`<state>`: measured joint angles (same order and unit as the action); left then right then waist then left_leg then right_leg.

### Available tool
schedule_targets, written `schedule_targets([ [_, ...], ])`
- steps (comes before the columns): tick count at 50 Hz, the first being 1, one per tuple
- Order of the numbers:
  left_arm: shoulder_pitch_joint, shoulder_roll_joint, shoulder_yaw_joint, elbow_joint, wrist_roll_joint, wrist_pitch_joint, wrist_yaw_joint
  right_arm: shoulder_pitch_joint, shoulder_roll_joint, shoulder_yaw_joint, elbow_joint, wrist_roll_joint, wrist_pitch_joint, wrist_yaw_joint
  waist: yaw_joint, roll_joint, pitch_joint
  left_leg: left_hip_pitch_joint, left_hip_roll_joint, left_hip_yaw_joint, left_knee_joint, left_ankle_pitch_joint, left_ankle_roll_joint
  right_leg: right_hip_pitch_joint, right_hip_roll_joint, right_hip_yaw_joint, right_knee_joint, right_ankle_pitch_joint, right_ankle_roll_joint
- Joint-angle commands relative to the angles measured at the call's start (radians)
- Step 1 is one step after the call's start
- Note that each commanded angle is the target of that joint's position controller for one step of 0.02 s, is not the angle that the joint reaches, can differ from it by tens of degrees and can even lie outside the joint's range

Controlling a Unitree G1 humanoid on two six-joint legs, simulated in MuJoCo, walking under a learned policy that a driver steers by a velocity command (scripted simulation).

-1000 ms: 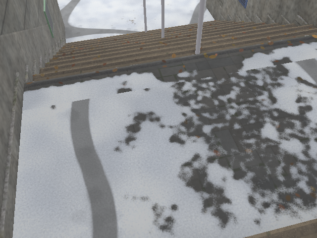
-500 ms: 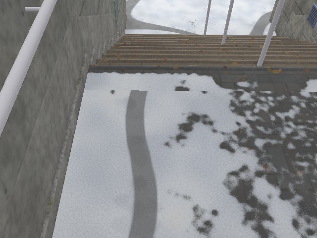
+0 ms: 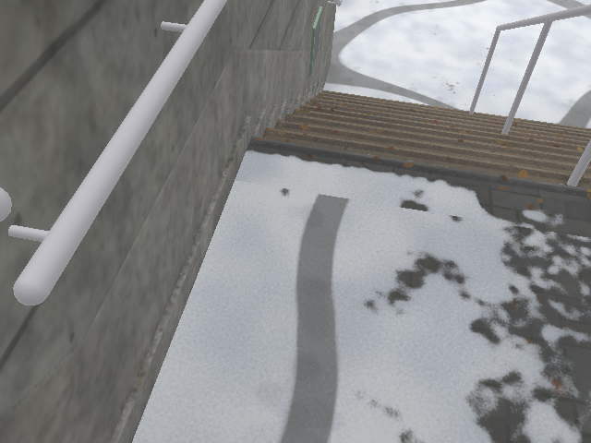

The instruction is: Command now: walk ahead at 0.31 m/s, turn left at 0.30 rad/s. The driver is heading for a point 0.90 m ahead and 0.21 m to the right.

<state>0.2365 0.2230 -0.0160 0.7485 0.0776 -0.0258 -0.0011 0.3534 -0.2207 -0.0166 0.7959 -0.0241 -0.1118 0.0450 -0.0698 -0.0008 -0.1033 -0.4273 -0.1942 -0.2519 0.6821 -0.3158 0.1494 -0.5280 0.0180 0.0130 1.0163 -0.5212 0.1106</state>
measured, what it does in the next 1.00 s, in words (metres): goes down: right foot, then left foot 0.16 m lower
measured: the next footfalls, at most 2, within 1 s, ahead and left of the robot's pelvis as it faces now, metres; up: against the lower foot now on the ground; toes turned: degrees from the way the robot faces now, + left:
right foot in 0.12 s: +0.01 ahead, -0.13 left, +0.00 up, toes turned +1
left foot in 0.62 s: +0.30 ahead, +0.04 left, -0.16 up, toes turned +3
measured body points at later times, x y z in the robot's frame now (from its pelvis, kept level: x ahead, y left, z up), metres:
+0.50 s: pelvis +0.15 -0.06 -0.06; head +0.15 -0.07 +0.39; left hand +0.10 +0.16 -0.20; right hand +0.32 -0.27 -0.17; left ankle +0.31 +0.09 -0.74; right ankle -0.03 -0.13 -0.72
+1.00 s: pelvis +0.45 -0.10 -0.26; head +0.47 -0.11 +0.19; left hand +0.64 +0.14 -0.37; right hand +0.40 -0.32 -0.41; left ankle +0.26 +0.04 -0.89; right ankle +0.62 -0.23 -0.99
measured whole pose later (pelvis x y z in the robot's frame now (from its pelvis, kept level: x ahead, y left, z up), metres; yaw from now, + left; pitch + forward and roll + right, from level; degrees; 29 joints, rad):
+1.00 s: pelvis +0.45 -0.10 -0.26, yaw +2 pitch +2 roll +5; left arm 0.08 0.27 -0.04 0.86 0.04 -0.06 -0.04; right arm 0.49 -0.17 0.03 0.97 -0.05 -0.11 0.01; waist -0.11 -0.07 -0.02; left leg -0.20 -0.05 0.04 1.08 -0.90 -0.03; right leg -0.52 -0.13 0.07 0.43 0.33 0.02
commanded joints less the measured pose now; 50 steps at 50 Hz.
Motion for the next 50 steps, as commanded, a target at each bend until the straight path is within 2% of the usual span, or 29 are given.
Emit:
schedule_targets([
  [1,-0.106,0.035,-0.016,-0.074,-0.009,-0.033,-0.012,0.006,-0.138,-0.033,-0.053,0.009,-0.007,-0.003,-0.039,0.092,0.082,0.103,0.274,-0.429,-0.269,-0.214,0.228,-0.059,0.007,-0.008,-0.203,-0.074,-0.018],
  [3,-0.099,0.030,-0.025,-0.061,-0.033,-0.049,-0.009,-0.044,-0.184,-0.043,-0.046,0.007,0.016,0.000,-0.022,0.088,0.031,0.122,0.262,-0.407,-0.217,-0.113,0.231,0.075,0.034,-0.042,-0.419,0.109,-0.037],
  [4,-0.013,0.020,-0.025,-0.037,-0.006,-0.056,-0.022,-0.094,-0.194,-0.037,-0.056,-0.020,0.024,0.007,0.021,0.099,0.000,0.008,0.234,-0.340,-0.177,-0.019,0.220,0.270,0.075,-0.106,-0.348,0.199,-0.050],
  [6,0.138,0.098,0.013,-0.006,-0.014,-0.075,-0.021,-0.124,-0.142,-0.022,-0.048,-0.059,0.032,0.034,0.096,0.027,-0.009,-0.241,0.191,-0.261,0.091,0.026,0.134,0.628,-0.027,0.090,-0.508,0.294,-0.143],
  [7,0.275,0.263,0.063,0.039,0.001,-0.092,-0.029,-0.020,-0.023,-0.001,-0.057,-0.059,0.020,0.050,0.087,-0.230,-0.011,-0.578,-0.019,-0.047,0.414,-0.206,-0.023,0.831,-0.317,0.517,-0.581,0.600,-0.457],
  [8,0.306,0.237,0.077,0.053,0.055,-0.094,-0.041,-0.076,-0.079,-0.015,-0.074,-0.054,0.008,0.030,0.152,-0.020,0.109,-0.893,0.001,-0.104,0.591,-0.253,-0.046,0.885,-0.448,0.706,-0.634,0.631,-0.555],
  [10,0.177,0.067,0.042,0.059,0.034,-0.085,-0.049,-0.083,-0.069,-0.014,-0.039,-0.052,0.018,-0.007,0.086,0.068,0.077,-0.932,0.121,-0.032,0.744,-0.006,-0.101,0.786,-0.340,0.443,-0.562,0.631,-0.450],
  [12,0.098,-0.058,0.012,0.042,-0.003,-0.087,-0.039,-0.050,-0.060,-0.007,0.014,-0.077,0.038,0.006,0.052,-0.004,0.041,-0.769,0.203,0.072,0.689,0.148,-0.134,0.573,-0.196,0.241,-0.528,0.714,-0.350],
  [15,0.105,0.047,0.037,0.073,0.009,-0.100,-0.009,-0.123,-0.040,0.024,0.001,-0.102,0.048,0.066,0.078,-0.030,0.090,-0.574,0.258,0.186,0.612,0.437,-0.130,0.224,-0.114,0.152,-0.535,0.554,-0.341],
  [18,0.207,0.030,0.024,0.133,0.013,-0.148,0.013,-0.286,-0.085,0.034,-0.017,-0.098,0.020,0.051,0.147,0.001,0.126,-0.623,0.276,0.124,0.232,0.742,-0.131,0.303,-0.108,0.172,-0.489,0.414,-0.320],
  [20,0.209,0.065,0.014,0.151,-0.002,-0.136,-0.021,-0.343,-0.044,0.050,-0.033,-0.107,0.022,0.048,0.126,-0.081,0.118,-0.219,0.265,0.252,0.128,0.894,-0.109,-0.007,-0.069,0.097,-0.486,0.287,-0.308],
  [22,0.150,0.119,0.023,0.140,-0.006,-0.126,-0.046,-0.315,-0.084,0.045,-0.028,-0.115,0.026,0.048,0.080,-0.069,0.162,-0.063,0.227,0.272,0.168,0.796,-0.116,-0.133,-0.078,0.143,-0.423,0.266,-0.307],
  [26,0.265,0.179,0.037,0.181,-0.031,-0.111,-0.025,-0.458,-0.098,0.048,-0.083,-0.075,0.032,0.040,0.185,-0.053,0.226,-0.200,0.194,0.291,-0.078,0.426,-0.169,0.302,-0.110,0.252,-0.247,0.429,-0.273],
  [27,0.244,0.159,0.032,0.164,-0.030,-0.103,-0.022,-0.448,-0.099,0.047,-0.072,-0.083,0.031,0.039,0.193,-0.025,0.234,-0.187,0.208,0.287,-0.216,0.382,-0.159,0.377,-0.081,0.237,-0.142,0.445,-0.261],
  [29,0.152,0.192,0.035,0.133,-0.002,-0.092,-0.064,-0.106,-0.116,0.028,0.049,-0.074,0.027,0.034,0.078,-0.016,0.183,0.135,0.192,0.310,-0.294,0.344,-0.154,0.364,-0.052,0.251,0.126,0.644,-0.279],
  [30,0.162,0.185,0.041,0.127,-0.012,-0.084,-0.076,0.088,-0.165,0.001,0.124,-0.067,0.008,0.026,0.019,0.077,0.181,0.421,0.207,0.306,-0.417,0.517,-0.102,0.203,-0.003,0.188,0.291,0.693,-0.229],
  [31,0.194,0.164,0.028,0.135,0.019,-0.082,-0.107,0.389,-0.164,-0.013,0.200,-0.069,-0.004,0.027,-0.073,0.208,-0.008,0.926,0.358,0.169,-0.218,0.792,0.079,-0.115,0.031,0.174,0.720,0.389,-0.167],
  [32,0.310,0.041,0.003,0.129,-0.004,-0.083,-0.122,0.459,-0.208,-0.027,0.209,-0.092,0.008,0.029,-0.026,0.231,-0.213,1.243,0.553,0.017,0.121,1.431,0.291,-0.451,0.096,0.062,1.120,-0.374,-0.111],
  [33,0.156,0.030,-0.006,0.014,-0.034,-0.095,-0.125,0.469,-0.218,-0.046,0.199,-0.113,0.006,0.023,-0.105,0.044,-0.169,1.285,0.637,-0.210,0.017,1.049,0.356,-0.751,0.083,0.101,1.019,-0.284,-0.086],
  [34,0.057,0.040,-0.015,-0.024,-0.055,-0.097,-0.113,0.290,-0.200,-0.043,0.163,-0.113,0.009,0.005,-0.091,0.006,0.006,1.031,0.680,-0.268,-0.165,0.532,0.320,-0.866,-0.026,0.142,0.889,-0.102,-0.108],
  [36,-0.013,0.123,0.022,0.031,0.016,-0.102,-0.052,-0.129,0.052,0.051,0.048,-0.087,-0.006,0.001,0.093,-0.104,0.172,0.318,0.490,-0.077,-0.281,0.306,0.188,-0.539,-0.181,0.182,0.290,0.316,-0.150],
  [37,0.021,0.133,0.024,0.080,0.030,-0.093,-0.043,-0.220,0.037,0.054,0.009,-0.063,-0.010,0.005,0.137,-0.025,0.217,-0.036,0.450,0.022,-0.352,0.323,0.184,-0.249,-0.221,0.151,0.034,0.449,-0.148],
  [38,0.023,0.106,0.018,0.090,0.044,-0.073,-0.042,-0.195,-0.085,0.022,0.016,-0.048,-0.008,0.004,0.143,0.072,0.194,-0.159,0.410,0.031,-0.349,0.328,0.204,-0.095,-0.178,0.068,0.027,0.445,-0.112],
  [39,0.082,0.044,-0.007,0.111,0.030,-0.063,-0.052,-0.087,-0.143,0.001,0.060,-0.046,-0.025,0.000,0.149,0.045,0.086,-0.297,0.362,0.079,-0.282,0.324,0.199,0.106,-0.115,-0.010,0.136,0.488,-0.089],
  [41,0.025,0.053,-0.022,0.099,0.020,-0.063,-0.060,-0.049,-0.104,0.002,0.062,-0.088,-0.063,-0.025,0.093,-0.002,0.110,-0.088,0.365,0.076,-0.142,0.277,0.134,-0.102,-0.189,0.132,-0.104,0.837,-0.092],
  [42,-0.026,0.106,-0.013,0.107,-0.002,-0.071,-0.052,-0.047,-0.085,0.007,0.041,-0.053,-0.070,-0.042,0.050,-0.035,0.093,0.003,0.311,0.160,-0.037,0.160,0.070,-0.105,-0.192,0.133,-0.379,1.040,-0.077],
  [46,-0.177,0.127,-0.002,0.072,0.019,-0.040,-0.033,0.119,-0.045,0.038,0.113,-0.053,-0.031,-0.018,0.020,0.050,0.204,-0.053,0.371,0.049,0.061,-0.043,0.079,0.017,-0.144,0.035,-0.456,0.876,-0.082],
  [49,-0.288,0.110,-0.018,0.048,-0.005,-0.047,-0.031,0.222,-0.094,0.024,0.168,-0.044,0.006,-0.037,-0.070,0.030,0.230,0.209,0.391,-0.029,0.189,-0.051,0.046,-0.066,-0.166,0.045,-0.702,0.886,-0.096],
  [50,-0.353,0.125,0.034,-0.013,-0.165,-0.050,-0.038,0.171,-0.170,-0.034,0.173,0.083,0.052,-0.094,-0.063,-0.088,0.284,0.093,0.333,-0.016,0.195,0.193,0.010,0.056,-0.086,0.032,-0.654,0.748,-0.116],
])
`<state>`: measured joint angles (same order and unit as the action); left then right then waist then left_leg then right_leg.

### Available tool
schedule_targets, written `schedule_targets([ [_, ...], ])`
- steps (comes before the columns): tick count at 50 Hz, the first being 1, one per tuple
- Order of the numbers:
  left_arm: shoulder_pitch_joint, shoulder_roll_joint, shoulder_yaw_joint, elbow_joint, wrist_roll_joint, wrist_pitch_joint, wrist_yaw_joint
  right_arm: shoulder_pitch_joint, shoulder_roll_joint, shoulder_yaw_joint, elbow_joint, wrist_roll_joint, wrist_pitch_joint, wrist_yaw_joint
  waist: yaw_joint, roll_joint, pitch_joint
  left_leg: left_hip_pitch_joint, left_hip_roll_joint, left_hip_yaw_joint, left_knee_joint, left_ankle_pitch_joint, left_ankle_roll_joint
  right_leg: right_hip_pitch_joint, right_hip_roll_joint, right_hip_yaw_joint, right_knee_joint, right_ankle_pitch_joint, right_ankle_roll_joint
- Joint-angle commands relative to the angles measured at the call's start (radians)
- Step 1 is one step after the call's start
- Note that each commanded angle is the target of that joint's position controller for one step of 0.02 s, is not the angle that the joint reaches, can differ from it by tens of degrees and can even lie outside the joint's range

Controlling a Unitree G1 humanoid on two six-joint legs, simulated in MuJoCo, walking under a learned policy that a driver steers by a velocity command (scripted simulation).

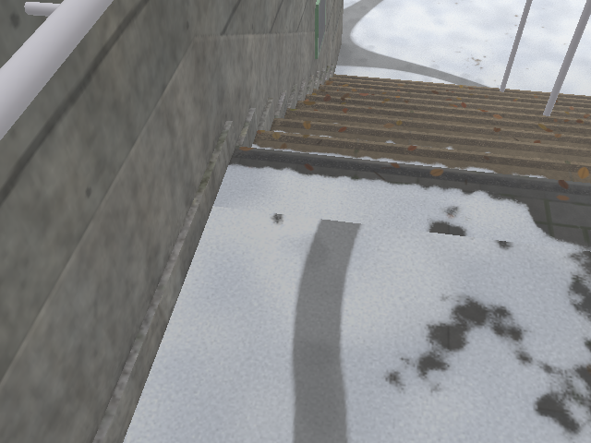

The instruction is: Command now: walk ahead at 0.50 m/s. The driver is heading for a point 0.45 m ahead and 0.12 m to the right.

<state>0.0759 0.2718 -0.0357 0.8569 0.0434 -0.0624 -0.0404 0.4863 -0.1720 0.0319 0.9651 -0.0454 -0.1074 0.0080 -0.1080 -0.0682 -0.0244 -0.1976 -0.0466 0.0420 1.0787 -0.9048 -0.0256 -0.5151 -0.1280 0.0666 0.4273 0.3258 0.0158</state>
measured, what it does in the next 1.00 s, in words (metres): goes down: right foot 0.17 m lower, then left foot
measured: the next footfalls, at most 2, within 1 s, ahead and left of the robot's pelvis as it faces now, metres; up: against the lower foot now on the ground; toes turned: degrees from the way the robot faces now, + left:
right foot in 0.04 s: +0.19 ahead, -0.14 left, -0.17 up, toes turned -2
left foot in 0.46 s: +0.45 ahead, +0.06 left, -0.16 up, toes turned +1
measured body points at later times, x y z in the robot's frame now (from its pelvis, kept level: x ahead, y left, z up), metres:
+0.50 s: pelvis +0.29 -0.05 -0.07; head +0.33 -0.03 +0.38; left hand +0.30 +0.23 -0.22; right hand +0.52 -0.28 -0.15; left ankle +0.41 +0.06 -0.79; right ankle +0.15 -0.15 -0.77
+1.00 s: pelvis +0.40 -0.11 -0.05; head +0.42 -0.12 +0.40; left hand +0.53 +0.14 -0.18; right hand +0.50 -0.38 -0.19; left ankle +0.41 +0.06 -0.79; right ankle +0.43 -0.23 -0.79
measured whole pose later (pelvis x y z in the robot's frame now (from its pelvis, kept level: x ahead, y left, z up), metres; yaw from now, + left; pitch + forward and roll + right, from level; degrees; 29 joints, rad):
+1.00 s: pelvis +0.40 -0.11 -0.05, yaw +1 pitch -1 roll +0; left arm 0.08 0.22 0.04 0.92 0.00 0.03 0.01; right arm 0.13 -0.26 -0.01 0.99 -0.02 -0.03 -0.05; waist -0.01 0.02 0.05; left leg -0.22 0.08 -0.03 0.46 -0.23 -0.08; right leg -0.26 0.04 0.06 0.48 -0.21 -0.01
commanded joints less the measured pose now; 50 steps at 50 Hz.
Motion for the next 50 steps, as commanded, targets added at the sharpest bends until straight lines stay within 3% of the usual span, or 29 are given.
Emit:
schedule_targets([
  [1,0.036,0.084,0.060,-0.053,-0.139,-0.011,0.011,0.010,-0.222,-0.087,0.020,0.088,0.060,-0.073,0.093,0.029,0.129,-0.165,0.170,-0.297,-0.051,0.800,0.159,0.228,0.039,-0.002,-0.050,-0.081,-0.066],
  [2,0.315,0.143,0.091,0.042,-0.108,-0.010,0.024,0.034,-0.164,-0.082,0.047,0.064,0.046,-0.062,0.190,-0.006,0.007,-0.285,0.087,-0.220,0.254,0.636,0.107,0.512,0.004,-0.020,0.005,0.195,-0.116],
  [3,0.566,0.191,0.111,0.138,-0.072,-0.007,0.025,0.110,-0.038,-0.056,0.076,0.061,0.017,-0.046,0.251,-0.203,-0.156,-0.651,-0.067,-0.132,0.758,0.064,0.042,0.964,-0.096,0.002,0.250,0.525,-0.197],
  [4,0.617,0.215,0.123,0.160,-0.078,-0.008,0.024,0.113,-0.068,-0.048,0.023,0.106,-0.003,-0.039,0.265,-0.210,-0.310,-0.882,-0.024,-0.141,1.049,0.031,0.009,1.138,-0.224,0.207,0.327,0.351,-0.287],
  [5,0.589,0.242,0.140,0.161,-0.101,-0.002,0.028,0.017,-0.092,-0.052,-0.058,0.135,-0.016,-0.045,0.283,-0.295,-0.365,-1.028,0.017,-0.116,1.072,0.148,0.004,1.130,-0.294,0.430,0.144,-0.216,-0.353],
  [6,0.506,0.197,0.129,0.157,-0.088,0.015,0.045,-0.107,-0.085,-0.048,-0.103,0.143,-0.013,-0.067,0.268,-0.158,-0.276,-1.075,0.064,-0.043,1.022,0.266,-0.008,0.973,-0.286,0.514,-0.040,-0.537,-0.348],
  [7,0.364,0.126,0.104,0.120,-0.050,0.019,0.056,-0.199,-0.083,-0.048,-0.120,0.120,0.006,-0.089,0.226,0.003,-0.157,-1.021,0.100,-0.026,0.992,0.382,-0.001,0.742,-0.271,0.495,-0.106,-0.596,-0.323],
  [8,0.229,0.120,0.090,0.085,-0.015,0.002,0.052,-0.183,-0.070,-0.045,-0.140,0.109,0.026,-0.096,0.137,0.076,-0.111,-0.881,0.146,-0.075,0.849,0.476,0.007,0.504,-0.302,0.533,-0.124,-0.609,-0.340],
  [9,0.165,0.083,0.082,0.089,-0.020,-0.011,0.047,-0.202,-0.030,-0.044,-0.131,0.097,0.043,-0.093,0.101,0.055,-0.015,-0.854,0.160,-0.120,0.795,0.469,0.018,0.338,-0.287,0.474,-0.090,-0.501,-0.321],
  [10,0.116,0.031,0.061,0.087,-0.024,-0.024,0.036,-0.203,-0.070,-0.059,-0.152,0.092,0.051,-0.082,0.051,0.060,0.070,-0.803,0.182,-0.151,0.564,0.564,0.039,0.194,-0.198,0.335,-0.101,-0.507,-0.265],
  [11,0.062,0.053,0.066,0.076,-0.020,-0.029,0.040,-0.233,-0.074,-0.064,-0.179,0.064,0.052,-0.076,0.026,0.029,0.123,-0.630,0.165,-0.104,0.276,0.656,0.032,-0.002,-0.082,0.172,-0.182,-0.485,-0.231],
  [13,0.072,0.116,0.090,0.073,-0.029,-0.030,0.067,-0.269,-0.085,-0.073,-0.187,0.019,0.038,-0.066,0.039,0.001,0.047,-0.390,0.147,-0.065,-0.098,0.883,-0.009,-0.019,-0.002,0.051,-0.208,-0.373,-0.237],
  [16,0.154,0.146,0.110,0.108,-0.068,-0.036,0.078,-0.372,-0.077,-0.058,-0.204,0.064,0.038,-0.043,0.088,0.013,0.029,-0.339,0.120,-0.068,-0.375,0.946,-0.035,0.178,-0.070,0.085,-0.232,-0.349,-0.264],
  [20,0.304,0.134,0.130,0.171,-0.082,-0.004,0.063,-0.538,-0.123,-0.056,-0.240,0.064,0.038,-0.019,0.175,0.051,0.106,-0.420,0.094,-0.042,-0.574,0.899,0.039,0.427,-0.096,0.101,-0.147,-0.228,-0.240],
  [22,0.264,0.135,0.130,0.138,-0.064,0.014,0.051,-0.422,-0.167,-0.074,-0.202,0.022,0.018,-0.021,0.116,0.033,0.007,-0.219,0.036,-0.003,-0.648,0.921,0.081,0.494,-0.028,0.059,0.027,0.168,-0.184],
  [23,0.240,0.108,0.119,0.125,-0.047,0.017,0.051,-0.285,-0.227,-0.096,-0.159,0.005,0.006,-0.020,0.064,0.039,-0.107,-0.009,0.063,-0.028,-0.609,1.126,0.121,0.461,0.045,0.016,0.188,0.206,-0.142],
  [24,0.271,0.026,0.095,0.100,-0.030,-0.002,0.041,-0.138,-0.285,-0.105,-0.139,-0.015,0.009,-0.021,0.034,0.162,-0.267,0.408,0.264,-0.239,-0.486,1.616,0.258,0.155,0.145,-0.006,0.484,-0.161,-0.065],
  [25,0.356,-0.002,0.081,0.125,-0.048,-0.013,0.027,-0.055,-0.265,-0.107,-0.093,-0.006,0.020,-0.005,0.017,0.313,-0.412,0.575,0.477,-0.538,-0.565,1.638,0.427,-0.034,0.263,0.035,0.797,-0.946,-0.001],
  [26,0.304,0.092,0.108,0.122,-0.073,-0.016,0.018,-0.065,-0.250,-0.110,-0.092,0.019,0.030,0.000,0.010,0.205,-0.384,0.521,0.447,-0.558,-0.635,1.376,0.403,-0.101,0.243,0.141,0.910,-0.994,-0.003],
  [27,0.215,0.108,0.116,0.074,-0.084,-0.010,0.028,-0.181,-0.237,-0.106,-0.110,0.029,0.034,-0.007,0.037,0.185,-0.251,0.412,0.419,-0.459,-0.667,1.282,0.337,-0.173,0.200,0.131,0.899,-0.931,-0.004],
  [29,0.112,0.067,0.105,0.031,-0.055,0.016,0.053,-0.362,-0.156,-0.084,-0.147,0.022,0.037,-0.014,0.095,0.109,-0.118,0.187,0.342,-0.300,-0.710,1.366,0.296,-0.143,0.109,0.079,0.721,-0.821,0.011],
  [32,0.105,-0.007,0.080,0.016,-0.028,0.032,0.070,-0.413,-0.173,-0.084,-0.119,0.006,0.030,-0.018,0.149,0.163,-0.120,-0.025,0.288,-0.186,-0.747,1.521,0.269,0.130,0.100,0.005,0.407,-0.719,0.040],
  [35,0.124,0.005,0.079,0.030,-0.027,0.037,0.071,-0.402,-0.196,-0.083,-0.083,0.026,0.033,-0.023,0.171,0.208,-0.177,-0.039,0.252,-0.121,-0.730,1.491,0.228,0.302,0.122,-0.014,0.189,-0.450,0.044],
  [39,0.067,0.070,0.101,0.008,-0.012,0.079,0.068,-0.392,-0.200,-0.074,-0.045,0.036,0.025,-0.011,0.168,0.185,-0.063,-0.156,0.193,-0.159,-0.789,0.703,0.094,0.407,0.087,0.028,0.004,-0.354,-0.017],
  [40,0.042,0.101,0.106,-0.005,-0.020,0.086,0.071,-0.374,-0.193,-0.071,-0.033,0.018,0.032,-0.012,0.146,0.140,-0.021,-0.186,0.154,-0.150,-0.772,0.553,0.045,0.404,0.046,0.066,-0.019,-0.321,-0.049],
  [41,0.009,0.143,0.115,-0.013,-0.035,0.087,0.074,-0.328,-0.200,-0.076,-0.031,0.017,0.034,-0.014,0.096,0.049,-0.004,-0.180,0.104,-0.122,-0.749,0.566,0.011,0.381,0.042,0.070,-0.009,-0.354,-0.078],
  [43,-0.012,0.085,0.113,0.000,-0.044,0.084,0.057,-0.357,-0.188,-0.066,-0.030,0.022,0.062,-0.037,0.112,-0.006,0.018,-0.067,0.072,-0.060,-0.684,0.630,-0.020,0.248,0.090,0.068,-0.075,-0.623,-0.071],
  [45,-0.052,0.056,0.098,-0.007,-0.032,0.075,0.047,-0.328,-0.179,-0.065,-0.020,0.026,0.072,-0.058,0.088,-0.052,0.028,-0.005,0.079,-0.054,-0.656,0.674,-0.033,0.207,0.087,0.093,-0.115,-0.607,-0.064],
  [50,-0.017,0.091,0.101,0.028,-0.049,0.081,0.057,-0.340,-0.205,-0.058,0.007,0.023,0.062,-0.057,0.096,-0.005,-0.024,-0.002,0.104,-0.051,-0.635,0.742,-0.059,0.331,0.098,0.082,-0.049,-0.326,-0.076],
])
